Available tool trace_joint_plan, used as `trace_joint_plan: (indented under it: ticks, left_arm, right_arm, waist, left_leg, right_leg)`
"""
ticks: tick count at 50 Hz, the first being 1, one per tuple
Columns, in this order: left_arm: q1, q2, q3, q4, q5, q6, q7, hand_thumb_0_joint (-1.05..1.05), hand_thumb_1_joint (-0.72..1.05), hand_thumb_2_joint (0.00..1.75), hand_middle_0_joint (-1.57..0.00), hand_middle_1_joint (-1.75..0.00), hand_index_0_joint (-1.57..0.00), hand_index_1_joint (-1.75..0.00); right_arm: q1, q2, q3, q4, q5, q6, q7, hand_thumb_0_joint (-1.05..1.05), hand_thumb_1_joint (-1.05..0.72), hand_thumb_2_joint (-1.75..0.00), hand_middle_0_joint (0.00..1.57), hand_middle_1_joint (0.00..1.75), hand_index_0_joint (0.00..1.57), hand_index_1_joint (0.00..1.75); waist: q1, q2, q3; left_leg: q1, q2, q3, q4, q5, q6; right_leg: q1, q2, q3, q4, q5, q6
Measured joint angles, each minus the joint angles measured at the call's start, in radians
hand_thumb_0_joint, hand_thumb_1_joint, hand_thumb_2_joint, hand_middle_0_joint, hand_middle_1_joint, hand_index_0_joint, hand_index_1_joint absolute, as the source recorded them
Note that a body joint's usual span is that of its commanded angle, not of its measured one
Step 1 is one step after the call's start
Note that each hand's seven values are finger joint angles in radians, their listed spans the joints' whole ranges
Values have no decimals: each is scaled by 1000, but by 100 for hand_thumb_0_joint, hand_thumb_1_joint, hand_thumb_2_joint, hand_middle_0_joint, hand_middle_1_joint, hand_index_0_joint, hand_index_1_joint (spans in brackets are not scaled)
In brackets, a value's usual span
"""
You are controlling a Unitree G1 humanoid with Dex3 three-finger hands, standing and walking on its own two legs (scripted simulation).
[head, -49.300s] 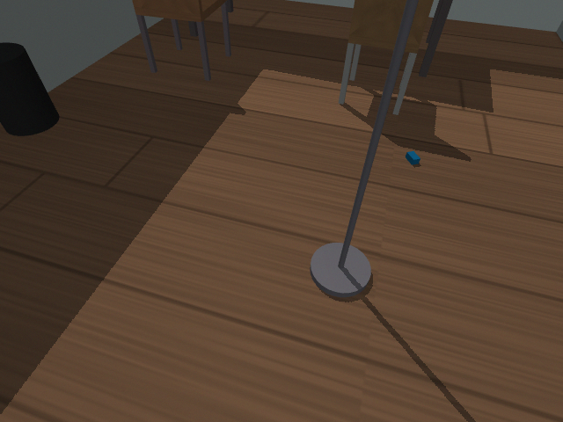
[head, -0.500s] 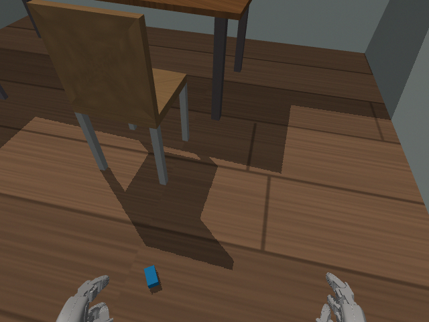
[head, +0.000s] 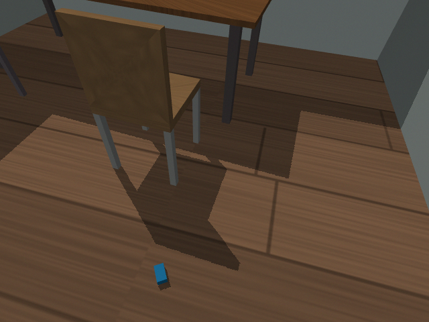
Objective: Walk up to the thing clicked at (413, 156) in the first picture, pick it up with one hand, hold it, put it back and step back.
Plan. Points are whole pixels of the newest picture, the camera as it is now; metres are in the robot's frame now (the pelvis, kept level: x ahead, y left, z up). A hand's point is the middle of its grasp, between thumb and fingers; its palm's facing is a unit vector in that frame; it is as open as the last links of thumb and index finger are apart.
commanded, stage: stand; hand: left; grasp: from above
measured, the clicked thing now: (160, 273) +0.46 +0.24 -0.74
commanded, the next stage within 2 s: none
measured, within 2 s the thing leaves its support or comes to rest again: neither
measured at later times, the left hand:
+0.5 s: hand out of the picture +0.02 +0.24 -0.15, palm faces +0.01 -0.94 -0.34, open 7.3 cm
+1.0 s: hand out of the picture +0.05 +0.21 -0.15, palm faces -0.01 -0.95 -0.30, open 7.3 cm
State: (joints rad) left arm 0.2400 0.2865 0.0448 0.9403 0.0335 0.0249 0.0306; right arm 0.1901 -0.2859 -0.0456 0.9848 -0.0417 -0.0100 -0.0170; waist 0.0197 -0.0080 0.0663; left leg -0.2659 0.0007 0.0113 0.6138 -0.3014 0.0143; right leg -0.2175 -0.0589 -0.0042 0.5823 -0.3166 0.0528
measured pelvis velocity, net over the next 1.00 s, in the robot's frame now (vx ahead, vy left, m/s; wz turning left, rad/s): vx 0.00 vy -0.02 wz -0.02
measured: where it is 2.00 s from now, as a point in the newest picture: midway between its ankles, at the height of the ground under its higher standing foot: outside the picture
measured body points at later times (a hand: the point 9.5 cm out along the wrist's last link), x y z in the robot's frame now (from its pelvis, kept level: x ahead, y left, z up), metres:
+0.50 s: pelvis -0.02 +0.00 +0.02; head -0.02 -0.01 +0.47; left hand +0.02 +0.29 -0.12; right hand +0.05 -0.29 -0.13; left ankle +0.02 +0.11 -0.73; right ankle +0.00 -0.16 -0.73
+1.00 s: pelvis +0.00 -0.02 +0.02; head +0.00 -0.02 +0.47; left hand +0.05 +0.26 -0.13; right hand +0.04 -0.30 -0.13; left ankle +0.02 +0.11 -0.73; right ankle +0.00 -0.16 -0.73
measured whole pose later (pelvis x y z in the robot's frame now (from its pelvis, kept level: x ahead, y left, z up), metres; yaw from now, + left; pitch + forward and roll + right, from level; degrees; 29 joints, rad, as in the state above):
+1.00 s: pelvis +0.00 -0.02 +0.02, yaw -1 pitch -4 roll +0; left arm 0.15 0.27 0.02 1.14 0.02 0.00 0.01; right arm 0.14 -0.29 -0.01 1.15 -0.01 0.00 -0.01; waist -0.01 0.01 0.07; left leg -0.13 0.02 0.02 0.37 -0.17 -0.01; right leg -0.10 -0.03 0.00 0.36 -0.20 0.03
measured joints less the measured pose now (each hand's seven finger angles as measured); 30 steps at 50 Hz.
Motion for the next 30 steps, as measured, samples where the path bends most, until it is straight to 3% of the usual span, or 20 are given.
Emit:
trace_joint_plan:
  ticks: [14, 30]
  left_arm:
    - [-42, -3, -11, 148, 1, -14, -5, 0, 91, 90, -20, -30, -20, -31]
    - [-49, 8, -13, 193, -3, -27, -12, 0, 91, 90, -20, -30, -20, -30]
  right_arm:
    - [-30, 15, 8, 97, 13, 8, 3, 1, -91, -89, 20, 30, 20, 30]
    - [-40, -20, 6, 133, 20, 13, 13, 1, -91, -89, 20, 30, 20, 30]
  waist:
    - [-2, 6, 2]
    - [-15, 24, 4]
  left_leg:
    - [118, -16, 13, -183, 103, 7]
    - [129, 3, 7, -228, 137, -11]
  right_leg:
    - [105, -14, 8, -165, 97, 8]
    - [111, 6, 3, -200, 125, -7]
